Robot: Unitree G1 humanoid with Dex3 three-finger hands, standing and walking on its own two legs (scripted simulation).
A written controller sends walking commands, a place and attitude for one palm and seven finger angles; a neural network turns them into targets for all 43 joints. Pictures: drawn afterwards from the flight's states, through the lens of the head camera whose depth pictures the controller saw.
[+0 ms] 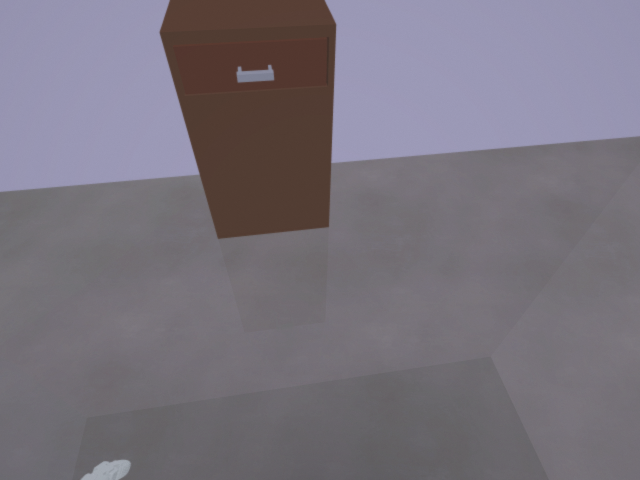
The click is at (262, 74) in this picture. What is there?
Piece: drawer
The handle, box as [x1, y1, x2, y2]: [237, 65, 273, 82]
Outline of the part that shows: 271,66 268,65 267,70 242,71 240,67 238,67 237,80 238,82 271,80 273,79 273,72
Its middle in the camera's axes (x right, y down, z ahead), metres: -0.19 -0.48 +1.13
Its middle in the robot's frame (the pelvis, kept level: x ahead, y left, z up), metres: +1.16 +0.24 -0.04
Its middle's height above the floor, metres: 0.73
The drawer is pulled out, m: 0.00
